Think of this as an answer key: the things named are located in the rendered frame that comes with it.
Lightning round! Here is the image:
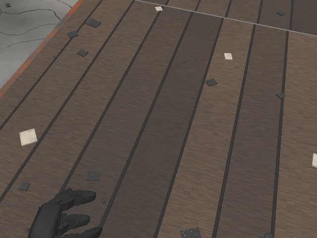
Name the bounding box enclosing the robot left hand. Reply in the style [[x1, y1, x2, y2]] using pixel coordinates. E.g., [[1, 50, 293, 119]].
[[28, 188, 103, 238]]

